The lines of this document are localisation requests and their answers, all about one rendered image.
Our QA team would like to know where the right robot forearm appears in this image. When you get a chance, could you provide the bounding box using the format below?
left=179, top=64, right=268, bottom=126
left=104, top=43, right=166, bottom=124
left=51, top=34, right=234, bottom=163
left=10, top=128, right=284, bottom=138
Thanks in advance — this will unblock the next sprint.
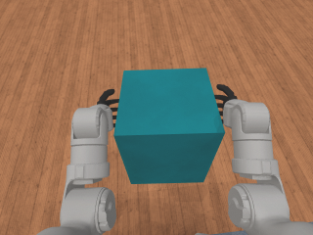
left=223, top=99, right=290, bottom=216

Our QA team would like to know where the robot right hand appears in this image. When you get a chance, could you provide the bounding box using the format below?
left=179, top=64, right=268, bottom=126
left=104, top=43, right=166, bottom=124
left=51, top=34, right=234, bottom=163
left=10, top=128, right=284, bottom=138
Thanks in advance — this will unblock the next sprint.
left=214, top=84, right=238, bottom=123

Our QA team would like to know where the robot right upper arm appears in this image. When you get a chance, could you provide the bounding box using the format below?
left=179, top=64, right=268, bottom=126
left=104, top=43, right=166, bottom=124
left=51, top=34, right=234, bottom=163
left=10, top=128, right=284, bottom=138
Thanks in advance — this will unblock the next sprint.
left=228, top=183, right=313, bottom=235

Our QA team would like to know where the carton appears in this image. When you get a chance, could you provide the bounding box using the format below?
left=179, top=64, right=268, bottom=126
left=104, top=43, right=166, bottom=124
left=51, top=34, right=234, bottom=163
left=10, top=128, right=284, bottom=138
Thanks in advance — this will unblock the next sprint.
left=113, top=68, right=225, bottom=184

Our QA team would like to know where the left robot forearm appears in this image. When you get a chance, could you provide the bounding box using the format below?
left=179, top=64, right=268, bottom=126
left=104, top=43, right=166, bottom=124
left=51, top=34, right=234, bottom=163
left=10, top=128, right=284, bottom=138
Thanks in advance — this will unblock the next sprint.
left=60, top=104, right=113, bottom=223

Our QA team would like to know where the robot left upper arm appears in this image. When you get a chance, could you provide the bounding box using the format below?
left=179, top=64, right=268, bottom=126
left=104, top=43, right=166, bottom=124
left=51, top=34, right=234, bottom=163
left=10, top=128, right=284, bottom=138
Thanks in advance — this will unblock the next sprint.
left=36, top=187, right=116, bottom=235

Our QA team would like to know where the robot left hand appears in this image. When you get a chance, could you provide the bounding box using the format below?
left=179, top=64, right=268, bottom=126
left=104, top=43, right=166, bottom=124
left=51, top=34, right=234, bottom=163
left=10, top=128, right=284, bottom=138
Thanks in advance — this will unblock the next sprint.
left=97, top=89, right=119, bottom=128

